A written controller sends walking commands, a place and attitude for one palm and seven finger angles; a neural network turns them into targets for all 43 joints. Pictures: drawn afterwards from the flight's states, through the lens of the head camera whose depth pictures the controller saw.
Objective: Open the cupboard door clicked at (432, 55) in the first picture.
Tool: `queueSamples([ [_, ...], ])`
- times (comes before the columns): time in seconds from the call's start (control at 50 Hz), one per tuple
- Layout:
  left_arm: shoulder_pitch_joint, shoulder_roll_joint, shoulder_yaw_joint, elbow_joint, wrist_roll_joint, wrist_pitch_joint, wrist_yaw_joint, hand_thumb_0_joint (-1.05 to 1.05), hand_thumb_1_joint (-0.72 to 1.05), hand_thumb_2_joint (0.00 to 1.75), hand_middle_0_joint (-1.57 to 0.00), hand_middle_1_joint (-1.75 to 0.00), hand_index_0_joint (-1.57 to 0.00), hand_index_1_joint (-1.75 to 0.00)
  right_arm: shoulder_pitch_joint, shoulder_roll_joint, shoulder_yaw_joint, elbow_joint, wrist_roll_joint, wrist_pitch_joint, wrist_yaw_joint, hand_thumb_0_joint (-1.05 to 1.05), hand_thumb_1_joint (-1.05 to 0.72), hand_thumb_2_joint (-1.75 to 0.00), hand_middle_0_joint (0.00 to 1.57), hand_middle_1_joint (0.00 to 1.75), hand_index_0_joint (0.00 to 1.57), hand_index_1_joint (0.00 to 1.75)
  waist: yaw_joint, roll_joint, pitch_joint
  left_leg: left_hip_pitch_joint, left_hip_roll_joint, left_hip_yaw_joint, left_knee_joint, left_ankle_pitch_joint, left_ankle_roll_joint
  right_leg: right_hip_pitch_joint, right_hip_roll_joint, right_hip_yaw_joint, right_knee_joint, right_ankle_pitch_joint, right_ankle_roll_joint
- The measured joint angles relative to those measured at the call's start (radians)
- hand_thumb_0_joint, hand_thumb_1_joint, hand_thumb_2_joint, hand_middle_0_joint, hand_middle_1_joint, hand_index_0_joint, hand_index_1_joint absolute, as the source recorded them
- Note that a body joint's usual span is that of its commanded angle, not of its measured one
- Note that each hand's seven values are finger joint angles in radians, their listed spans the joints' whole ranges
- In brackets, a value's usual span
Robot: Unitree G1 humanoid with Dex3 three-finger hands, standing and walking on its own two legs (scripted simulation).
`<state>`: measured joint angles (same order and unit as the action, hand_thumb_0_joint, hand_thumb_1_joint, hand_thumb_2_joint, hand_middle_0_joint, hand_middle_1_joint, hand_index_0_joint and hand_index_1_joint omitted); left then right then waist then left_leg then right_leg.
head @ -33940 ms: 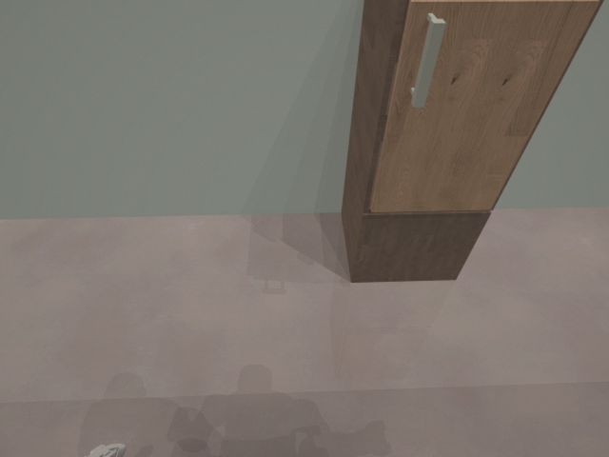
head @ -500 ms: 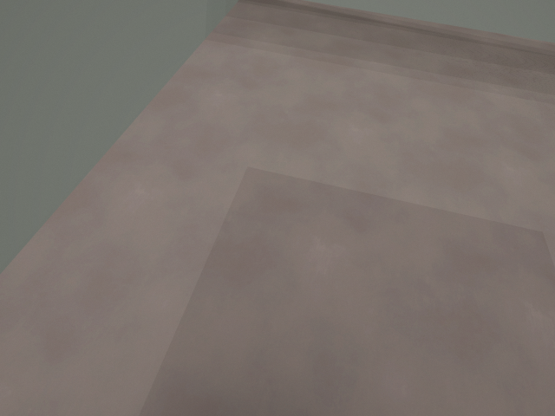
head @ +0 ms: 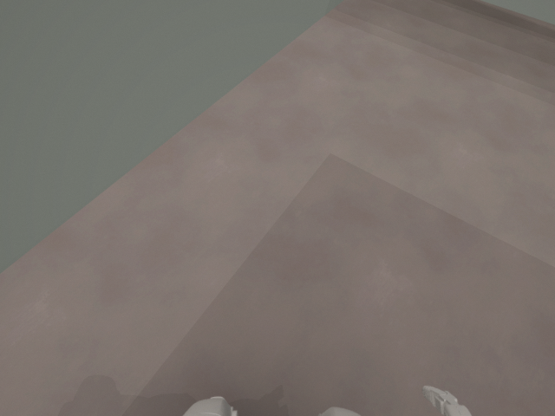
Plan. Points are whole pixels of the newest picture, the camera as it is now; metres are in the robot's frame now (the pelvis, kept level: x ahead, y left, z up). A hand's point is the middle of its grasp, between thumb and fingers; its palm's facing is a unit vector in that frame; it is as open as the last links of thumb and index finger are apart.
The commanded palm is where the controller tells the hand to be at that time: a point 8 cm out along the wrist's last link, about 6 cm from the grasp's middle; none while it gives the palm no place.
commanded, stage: turn to face it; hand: left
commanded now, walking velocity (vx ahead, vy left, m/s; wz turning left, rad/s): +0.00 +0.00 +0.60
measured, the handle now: out of the picture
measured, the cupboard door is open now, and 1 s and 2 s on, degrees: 48 48 48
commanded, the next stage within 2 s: none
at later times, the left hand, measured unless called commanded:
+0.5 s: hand out of the picture +0.06 +0.15 -0.15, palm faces +0.29 -0.93 -0.23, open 7.4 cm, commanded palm none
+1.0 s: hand out of the picture +0.04 +0.18 -0.14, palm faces +0.57 -0.76 -0.30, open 7.4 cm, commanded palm none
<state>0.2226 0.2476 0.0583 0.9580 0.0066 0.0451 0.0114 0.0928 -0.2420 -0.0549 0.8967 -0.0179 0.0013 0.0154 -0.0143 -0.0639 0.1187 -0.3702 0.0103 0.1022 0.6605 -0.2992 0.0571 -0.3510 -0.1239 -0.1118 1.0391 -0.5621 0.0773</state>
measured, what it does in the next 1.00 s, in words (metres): walks ahead, turning left: right foot, then left foot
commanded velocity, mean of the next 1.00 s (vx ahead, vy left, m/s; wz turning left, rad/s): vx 0.00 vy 0.00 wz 0.60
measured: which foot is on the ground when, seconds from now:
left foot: down 0.00-0.30, up 0.32-0.58, down 0.60-0.94, up 0.96-1.00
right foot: up 0.00-0.28, down 0.30-0.60, up 0.62-0.94, down 0.96-1.00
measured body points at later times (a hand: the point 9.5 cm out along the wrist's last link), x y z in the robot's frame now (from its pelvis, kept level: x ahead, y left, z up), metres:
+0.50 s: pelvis +0.05 -0.05 +0.02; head +0.10 -0.04 +0.46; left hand +0.04 +0.20 -0.13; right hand +0.21 -0.28 -0.12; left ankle -0.01 +0.06 -0.67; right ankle +0.08 -0.19 -0.72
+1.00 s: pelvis +0.08 -0.07 +0.01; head +0.12 -0.05 +0.45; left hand +0.01 +0.22 -0.12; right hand +0.29 -0.24 -0.14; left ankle +0.00 +0.04 -0.70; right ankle +0.15 -0.18 -0.72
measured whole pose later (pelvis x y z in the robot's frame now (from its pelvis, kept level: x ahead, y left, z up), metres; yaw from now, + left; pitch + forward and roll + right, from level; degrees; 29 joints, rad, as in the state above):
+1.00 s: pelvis +0.08 -0.07 +0.01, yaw +37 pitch +1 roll +0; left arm 0.15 0.25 0.05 0.85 0.02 0.02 0.01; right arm 0.18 -0.25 -0.08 0.92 -0.01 0.06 0.01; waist -0.02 0.03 0.09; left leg -0.41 -0.04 -0.11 0.80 -0.44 -0.02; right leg -0.28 -0.04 -0.04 0.58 -0.32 0.02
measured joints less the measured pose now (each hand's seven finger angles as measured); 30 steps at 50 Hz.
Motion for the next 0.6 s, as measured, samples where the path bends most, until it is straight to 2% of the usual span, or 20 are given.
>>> queueSamples([
  [0.04, -0.023, 0.013, 0.009, -0.007, 0.004, 0.015, 0.005, 0.0, 0.9, 0.9, -0.2, -0.3, -0.2, -0.3, 0.017, 0.006, 0.005, -0.004, -0.002, -0.001, -0.01, 0.0, -0.91, -0.9, 0.2, 0.3, 0.2, 0.3, 0.004, 0.005, -0.002, 0.016, -0.001, -0.032, -0.024, -0.003, -0.011, -0.069, 0.021, 0.042, 0.101, 0.019, 0.013],
  [0.1, -0.06, 0.017, 0.014, -0.038, 0.005, 0.017, -0.001, 0.0, 0.91, 0.9, -0.2, -0.3, -0.2, -0.3, 0.04, 0.007, 0.009, 0.006, -0.003, 0.008, -0.019, 0.0, -0.9, -0.9, 0.2, 0.3, 0.2, 0.3, 0.014, 0.026, 0.001, 0.045, -0.001, -0.081, -0.083, 0.031, -0.027, -0.122, 0.034, 0.079, 0.084, 0.089, 0.024],
  [0.18, -0.088, 0.013, 0.01, -0.077, 0.004, 0.01, -0.009, 0.0, 0.91, 0.9, -0.2, -0.3, -0.2, -0.3, 0.064, 0.009, 0.008, 0.022, -0.006, 0.024, -0.014, 0.0, -0.9, -0.9, 0.2, 0.3, 0.21, 0.3, 0.012, 0.055, -0.007, 0.067, -0.001, -0.14, -0.123, 0.051, -0.041, -0.117, 0.046, 0.104, -0.074, 0.123, 0.024],
  [0.26, -0.093, 0.008, 0.004, -0.098, 0.003, 0.0, -0.012, 0.0, 0.91, 0.9, -0.2, -0.3, -0.2, -0.3, 0.08, 0.009, 0.0, 0.027, -0.006, 0.043, -0.007, 0.0, -0.9, -0.89, 0.2, 0.3, 0.21, 0.3, 0.0, 0.08, -0.022, 0.056, -0.003, -0.195, -0.099, 0.037, -0.068, -0.037, 0.077, 0.094, -0.289, 0.173, 0.015],
  [0.3, -0.073, 0.018, -0.001, -0.118, 0.006, -0.018, -0.012, 0.0, 0.9, 0.9, -0.2, -0.3, -0.2, -0.3, 0.093, 0.01, -0.007, 0.021, 0.001, 0.052, -0.004, 0.0, -0.9, -0.89, 0.2, 0.3, 0.21, 0.3, 0.0, 0.063, -0.044, 0.022, -0.025, -0.204, -0.04, -0.002, -0.077, 0.035, 0.069, 0.096, -0.47, 0.256, -0.005],
  [0.32, -0.071, 0.013, -0.001, -0.117, 0.011, -0.027, -0.007, 0.0, 0.9, 0.9, -0.2, -0.3, -0.2, -0.3, 0.086, 0.004, -0.013, 0.023, 0.005, 0.056, -0.003, 0.0, -0.9, -0.89, 0.2, 0.3, 0.21, 0.3, 0.004, 0.067, -0.041, -0.011, -0.028, -0.201, 0.044, -0.084, -0.081, 0.026, 0.067, 0.093, -0.462, 0.291, -0.021],
  [0.36, -0.067, -0.01, -0.011, -0.109, 0.014, -0.025, -0.001, 0.0, 0.9, 0.9, -0.2, -0.3, -0.2, -0.3, 0.073, -0.016, -0.026, 0.025, 0.004, 0.067, 0.001, 0.0, -0.9, -0.9, 0.2, 0.3, 0.21, 0.3, -0.005, 0.092, -0.024, -0.08, -0.029, -0.187, 0.262, -0.181, -0.08, 0.029, 0.061, 0.059, -0.422, 0.268, -0.045],
  [0.4, -0.049, -0.027, -0.016, -0.104, 0.016, -0.017, 0.002, 0.0, 0.9, 0.9, -0.2, -0.3, -0.2, -0.3, 0.067, -0.024, -0.033, 0.026, 0.002, 0.073, 0.007, 0.0, -0.9, -0.9, 0.2, 0.3, 0.21, 0.3, -0.01, 0.093, -0.022, -0.122, -0.021, -0.143, 0.416, -0.185, -0.089, 0.053, 0.046, 0.034, -0.44, 0.254, -0.051],
  [0.44, -0.032, -0.035, -0.02, -0.097, 0.016, -0.015, 0.004, 0.0, 0.9, 0.9, -0.2, -0.3, -0.2, -0.3, 0.06, -0.02, -0.032, 0.026, 0.003, 0.076, 0.012, 0.01, -0.9, -0.9, 0.2, 0.3, 0.2, 0.3, -0.014, 0.073, -0.022, -0.124, -0.008, -0.1, 0.448, -0.18, -0.104, 0.078, 0.028, 0.014, -0.476, 0.261, -0.049],
  [0.52, -0.012, -0.037, -0.026, -0.087, 0.018, -0.025, 0.0, 0.0, 0.9, 0.9, -0.2, -0.3, -0.2, -0.3, 0.044, -0.006, -0.018, 0.017, 0.01, 0.067, 0.018, 0.01, -0.9, -0.9, 0.2, 0.3, 0.2, 0.3, -0.004, 0.024, -0.009, -0.047, 0.004, -0.04, 0.232, -0.186, -0.117, 0.107, -0.01, -0.026, -0.507, 0.266, -0.041],
  [0.56, -0.003, -0.034, -0.027, -0.083, 0.016, -0.029, -0.005, 0.0, 0.9, 0.9, -0.2, -0.3, -0.2, -0.3, 0.034, -0.005, -0.012, 0.009, 0.012, 0.058, 0.019, 0.01, -0.9, -0.9, 0.2, 0.3, 0.2, 0.3, 0.002, 0.01, -0.002, 0.007, -0.001, -0.024, 0.08, -0.134, -0.112, 0.106, -0.028, -0.05, -0.481, 0.246, -0.03],
  [0.58, 0.004, -0.032, -0.026, -0.08, 0.012, -0.03, -0.007, 0.0, 0.9, 0.9, -0.2, -0.3, -0.2, -0.3, 0.032, -0.007, -0.009, 0.003, 0.012, 0.051, 0.02, 0.01, -0.9, -0.9, 0.2, 0.3, 0.2, 0.3, 0.004, 0.007, -0.003, 0.04, -0.004, -0.019, -0.008, -0.069, -0.105, 0.099, -0.036, -0.062, -0.451, 0.227, -0.023],
  [0.6, 0.013, -0.03, -0.024, -0.079, 0.008, -0.026, -0.01, 0.0, 0.9, 0.9, -0.2, -0.3, -0.21, -0.3, 0.032, -0.013, -0.007, -0.005, 0.01, 0.042, 0.02, 0.0, -0.9, -0.9, 0.2, 0.3, 0.2, 0.3, 0.004, 0.013, -0.009, 0.06, -0.002, -0.027, -0.069, 0.019, -0.068, 0.077, -0.04, -0.074, -0.397, 0.205, -0.014],
])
